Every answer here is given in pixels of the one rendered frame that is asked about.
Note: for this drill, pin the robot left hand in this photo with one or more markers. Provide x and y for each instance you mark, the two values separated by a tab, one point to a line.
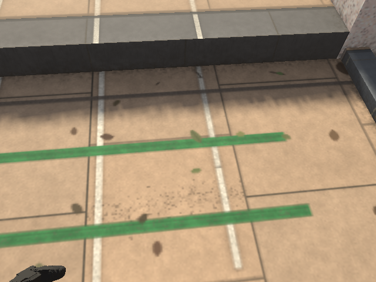
40	274

